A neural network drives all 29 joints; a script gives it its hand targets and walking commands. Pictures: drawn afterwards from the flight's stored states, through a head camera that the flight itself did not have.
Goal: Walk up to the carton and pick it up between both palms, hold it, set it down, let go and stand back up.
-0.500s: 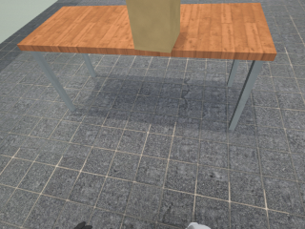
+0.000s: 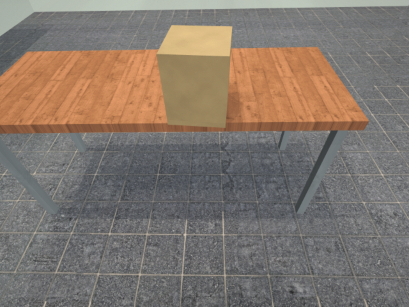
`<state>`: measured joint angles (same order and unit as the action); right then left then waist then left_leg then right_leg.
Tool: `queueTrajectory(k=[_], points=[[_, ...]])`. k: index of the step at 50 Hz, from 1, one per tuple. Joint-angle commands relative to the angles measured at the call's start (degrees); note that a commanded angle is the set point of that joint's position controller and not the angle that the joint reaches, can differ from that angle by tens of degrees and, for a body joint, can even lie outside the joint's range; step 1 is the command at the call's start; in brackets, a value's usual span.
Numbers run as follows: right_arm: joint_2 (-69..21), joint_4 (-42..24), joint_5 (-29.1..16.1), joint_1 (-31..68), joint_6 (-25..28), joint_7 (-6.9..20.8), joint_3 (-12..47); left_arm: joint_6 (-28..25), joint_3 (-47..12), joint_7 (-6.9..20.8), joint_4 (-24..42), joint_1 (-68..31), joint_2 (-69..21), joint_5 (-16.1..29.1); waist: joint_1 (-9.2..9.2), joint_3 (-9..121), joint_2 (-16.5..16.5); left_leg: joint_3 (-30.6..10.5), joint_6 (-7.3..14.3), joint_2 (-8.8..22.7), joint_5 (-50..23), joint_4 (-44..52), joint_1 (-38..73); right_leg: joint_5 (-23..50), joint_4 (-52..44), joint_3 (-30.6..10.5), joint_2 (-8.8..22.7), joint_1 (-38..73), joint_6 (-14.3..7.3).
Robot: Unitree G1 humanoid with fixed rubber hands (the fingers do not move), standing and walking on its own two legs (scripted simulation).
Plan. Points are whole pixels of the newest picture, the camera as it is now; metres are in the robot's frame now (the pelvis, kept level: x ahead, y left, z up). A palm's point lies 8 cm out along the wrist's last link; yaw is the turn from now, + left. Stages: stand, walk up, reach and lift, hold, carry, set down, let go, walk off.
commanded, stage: walk up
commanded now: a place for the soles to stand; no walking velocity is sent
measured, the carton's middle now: (198, 77) +0.81 +0.05 +0.04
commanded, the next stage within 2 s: none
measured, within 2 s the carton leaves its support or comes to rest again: neither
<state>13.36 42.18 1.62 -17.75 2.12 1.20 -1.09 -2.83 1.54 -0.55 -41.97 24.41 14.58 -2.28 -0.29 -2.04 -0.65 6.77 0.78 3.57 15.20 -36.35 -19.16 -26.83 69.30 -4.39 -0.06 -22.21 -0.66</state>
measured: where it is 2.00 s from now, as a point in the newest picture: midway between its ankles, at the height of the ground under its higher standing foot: (185, 292)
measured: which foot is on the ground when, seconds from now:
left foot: down 0.00-0.30, up 0.32-0.72, down 0.74-1.00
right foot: up 0.00-0.28, down 0.30-0.74, up 0.76-1.00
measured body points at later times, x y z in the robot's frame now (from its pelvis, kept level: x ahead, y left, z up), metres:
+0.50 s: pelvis +0.19 +0.06 +0.01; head +0.20 +0.01 +0.45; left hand +0.28 +0.31 -0.09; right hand +0.23 -0.20 -0.14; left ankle +0.23 +0.21 -0.64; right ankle +0.21 -0.05 -0.72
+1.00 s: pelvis +0.34 +0.19 +0.01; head +0.36 +0.19 +0.46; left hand +0.50 +0.40 -0.11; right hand +0.32 -0.06 -0.13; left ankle +0.40 +0.29 -0.72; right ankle +0.35 +0.08 -0.70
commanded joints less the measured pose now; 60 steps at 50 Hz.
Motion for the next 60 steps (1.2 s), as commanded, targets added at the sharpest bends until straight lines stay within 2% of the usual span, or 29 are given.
queueTrajectory(k=[1,4,10,13,14,15,16,17,19,21,26,31,34,35,36,37,38,39,40,42,44,47,51,52,53,54,55,56,60], points=[[6.4,-0.6,0.6,-5.3,1.4,-0.2,-1.6,-0.3,1.3,-0.1,3.8,1.2,2.7,-0.2,-0.93,-3.4,8.1,-14.0,8.2,13.2,-3.4,21.0,7.3,4.0,-3.5,-0.5,1.8,-11.1,-0.3],[6.7,0.0,1.0,-5.8,1.8,-0.3,-1.4,-0.2,0.8,0.2,4.7,-0.9,0.8,-0.3,-0.69,-1.8,8.0,-8.4,9.8,12.9,-10.1,19.1,10.1,7.6,-11.4,2.5,1.1,-12.5,-0.1],[9.9,0.5,1.6,-7.8,0.4,0.1,-1.5,-0.4,0.6,0.2,7.6,-8.7,-0.8,0.1,-2.37,-2.1,8.2,-2.5,8.0,12.6,-8.8,14.5,5.3,16.4,-28.5,9.7,-1.2,0.0,-2.1],[9.8,0.4,1.6,-7.2,-1.1,0.0,-0.5,-0.9,2.4,-1.1,6.2,-0.2,1.4,-0.4,2.61,-0.1,2.2,1.2,4.8,9.7,-4.9,2.1,-0.5,18.5,-35.2,9.3,-3.5,15.5,-4.0],[8.3,0.4,1.8,-8.1,-1.4,0.1,0.5,-0.8,3.6,-1.8,5.8,5.3,3.6,-0.6,5.62,2.3,-2.0,4.6,3.0,6.6,-3.4,-10.5,-5.3,14.4,-37.0,1.1,1.3,22.5,-5.5],[5.7,-0.8,2.2,-10.8,-2.1,0.3,1.8,-0.8,4.6,-2.6,6.3,11.2,8.3,-1.5,6.64,6.0,-11.6,4.4,-0.3,1.0,19.5,-29.6,-15.1,6.1,-42.9,-29.0,20.2,28.5,-10.0],[10.2,-3.0,1.3,-10.6,-3.5,0.4,0.0,0.0,5.7,-3.7,7.3,11.3,10.8,1.0,6.91,3.6,-6.1,-1.8,-2.0,-0.5,23.2,-37.5,-21.6,-5.7,-49.7,-46.7,27.5,25.4,-17.7],[11.9,-3.8,1.6,-6.2,-4.5,0.6,-0.5,0.3,5.6,-4.6,7.8,9.2,10.1,2.6,6.3,0.7,-3.0,-5.7,-2.3,1.7,19.8,-41.3,-24.1,-14.6,-54.1,-47.7,26.9,20.2,-17.9],[10.1,-4.9,2.0,-0.4,-4.5,1.0,-0.7,-0.5,3.9,-4.8,7.9,3.5,6.5,2.5,4.26,-5.5,-1.1,-7.8,-3.0,2.8,13.0,-40.7,-25.9,-7.3,-53.8,-32.0,20.6,13.8,-12.9],[8.5,-2.6,2.3,-4.8,-4.1,1.4,-0.8,-1.9,2.7,-4.1,7.6,-1.5,4.0,1.8,0.68,-4.2,-4.9,-8.5,-4.2,3.6,8.9,-33.6,-18.3,5.7,-53.0,-19.3,15.1,7.5,-10.5],[4.4,-1.1,1.9,-3.9,-4.3,2.9,0.0,-3.3,3.0,-3.1,4.9,-1.0,4.6,0.8,-0.67,-1.5,-7.6,-6.1,-5.8,3.4,0.8,-27.0,-15.2,20.4,-50.8,-6.8,10.7,5.8,-10.5],[4.5,-2.7,1.9,3.8,-3.8,3.7,-0.1,-3.0,4.2,-2.5,4.3,0.8,7.4,-0.5,2.06,-1.9,-9.3,-4.5,-4.1,4.8,-5.1,-9.7,-10.2,12.3,-48.0,-4.2,11.2,5.9,-8.4],[5.2,-2.3,1.8,2.2,-3.3,3.4,-1.3,-1.8,4.6,-2.4,4.8,-1.3,9.1,-1.6,0.71,-1.9,-9.2,-2.5,-2.2,3.2,-4.0,-1.9,1.2,8.1,-45.1,-5.3,12.7,1.2,-7.5],[5.9,-1.1,1.6,-1.6,-3.0,3.0,-1.9,-1.2,4.1,-2.4,5.1,-3.0,8.9,-1.8,-1.77,-1.6,-6.3,-0.8,-1.8,2.1,-6.9,3.2,8.5,8.6,-41.0,-4.8,11.9,-2.2,-6.3],[7.9,1.0,1.5,-6.6,-2.5,2.2,-3.0,-0.6,2.9,-2.1,4.9,-1.5,6.2,-2.1,-3.4,0.3,0.2,-0.6,-1.4,-0.3,-5.8,6.1,14.7,8.7,-31.8,-3.0,8.2,-3.7,-4.2],[10.5,2.0,1.6,-11.6,-2.0,1.7,-3.8,0.1,0.9,-1.6,4.0,3.4,1.5,-2.1,-4.5,3.6,11.3,-7.3,-0.6,4.8,-4.2,9.8,19.3,1.6,-17.4,1.8,2.7,-6.4,-1.8],[15.1,-0.2,1.0,-10.1,-1.9,1.2,-4.6,0.7,0.2,-1.6,6.1,5.7,-2.1,-1.1,-3.46,3.6,20.8,-27.2,3.9,17.4,-2.1,16.3,19.3,-13.6,-5.5,4.3,-4.5,-14.9,1.5],[16.2,-0.8,-1.3,-5.7,-3.1,0.6,-5.0,1.5,0.7,-2.8,6.5,6.3,-0.9,0.6,-3.04,4.2,20.5,-36.0,10.6,22.1,13.3,24.0,12.5,-17.8,0.9,2.5,-0.7,-14.0,0.7],[12.8,-1.1,-2.3,-3.2,-3.5,0.2,-3.8,1.7,1.0,-3.1,7.0,1.8,1.8,0.6,-3.02,-1.4,15.2,-32.7,10.5,19.8,17.5,26.3,8.0,-12.5,3.3,0.3,0.4,-14.7,0.7],[9.3,-0.6,-0.5,-1.9,-3.2,-0.3,-2.1,1.3,0.8,-2.8,5.5,0.3,2.6,1.1,-1.88,-2.6,10.6,-20.4,10.1,15.5,5.8,20.4,7.3,-6.8,-3.2,0.3,2.7,-13.4,0.6],[6.4,0.0,-0.3,0.2,-2.3,-0.5,-0.8,0.9,0.6,-2.4,4.6,1.7,1.8,0.0,0.51,-0.6,8.3,-14.0,9.5,13.8,-6.7,17.9,2.4,-2.6,-11.7,2.0,3.0,-4.2,0.7],[6.8,0.6,0.4,-0.1,-1.3,-1.0,-0.7,1.1,-0.5,-1.7,3.9,0.2,-0.6,-0.7,0.58,1.9,6.4,-10.9,10.0,14.8,-19.2,13.5,3.0,1.6,-21.4,3.9,2.2,1.9,0.7],[8.2,0.3,-0.4,2.6,-1.7,-1.2,0.2,1.7,-0.5,-1.5,2.5,-3.3,-0.6,-0.2,2.25,2.2,6.0,-9.0,7.3,14.4,-23.2,9.0,-2.3,18.9,-36.8,5.3,1.9,14.1,-1.7],[7.7,0.7,-0.8,1.6,-1.7,-0.9,0.8,1.4,-0.7,-1.6,2.5,-4.2,0.5,0.1,2.46,2.6,4.6,-8.5,5.5,13.3,-18.4,8.9,-3.9,23.2,-40.2,2.1,3.4,16.2,-2.9],[6.3,0.7,-1.6,-0.6,-1.7,-0.6,1.5,1.4,-0.3,-1.6,2.5,-5.5,2.7,0.1,1.29,3.4,0.9,-7.1,3.5,10.8,-10.3,8.6,-5.6,29.2,-39.5,-3.5,8.1,17.8,-4.4],[4.5,0.8,-2.2,-3.9,-1.6,-0.5,2.3,1.7,-0.3,-1.4,2.3,-7.5,4.7,0.8,-1.48,3.6,-2.3,-4.5,1.9,6.5,-1.6,8.1,-3.1,30.1,-40.8,-8.5,12.2,14.6,-6.4],[2.9,2.3,-2.5,-5.3,-2.2,-0.9,3.0,2.0,-0.2,-1.0,0.7,-10.1,6.3,3.2,-2.68,2.7,-3.1,-4.0,1.6,3.9,3.2,9.9,6.8,21.5,-43.3,-7.3,12.2,3.3,-7.8],[4.4,2.9,-1.7,-2.9,-2.5,-1.0,2.6,2.1,-0.7,-0.7,-0.4,-11.1,4.8,3.7,-1.94,-0.1,-2.4,-5.4,1.7,4.2,1.7,10.9,8.5,16.1,-44.3,-5.6,9.3,-0.1,-6.1],[7.8,4.4,-1.2,-2.6,-1.4,-1.3,1.8,1.9,-2.1,-0.3,-3.2,-10.0,3.4,1.9,-0.42,1.5,-2.5,-6.3,3.0,7.8,-7.7,12.8,5.9,23.0,-40.7,-1.9,6.1,7.3,-3.3]])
